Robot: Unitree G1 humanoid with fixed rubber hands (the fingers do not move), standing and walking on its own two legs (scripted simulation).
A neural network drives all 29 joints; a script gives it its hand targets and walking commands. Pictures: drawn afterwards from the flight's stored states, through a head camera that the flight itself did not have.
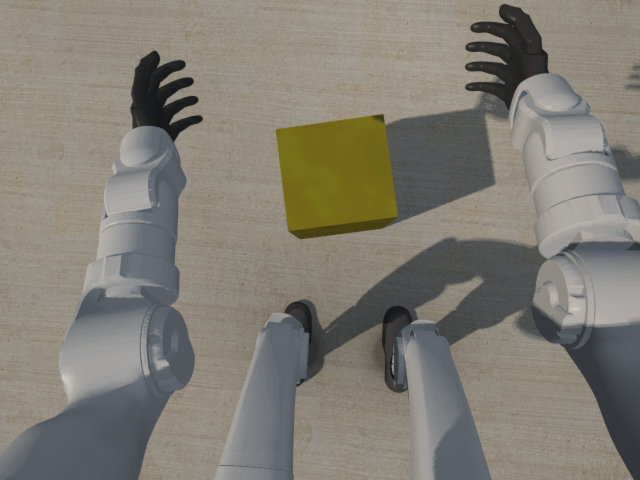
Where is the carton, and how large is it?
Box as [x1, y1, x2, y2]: [276, 114, 397, 238]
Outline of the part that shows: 383,114 276,129 288,230 299,238 305,238 382,228 397,216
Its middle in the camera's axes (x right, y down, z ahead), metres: +0.04 -0.13 +0.87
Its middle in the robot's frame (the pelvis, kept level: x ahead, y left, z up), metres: +0.51 +0.04 -0.52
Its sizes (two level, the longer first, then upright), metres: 0.210 0.200 0.250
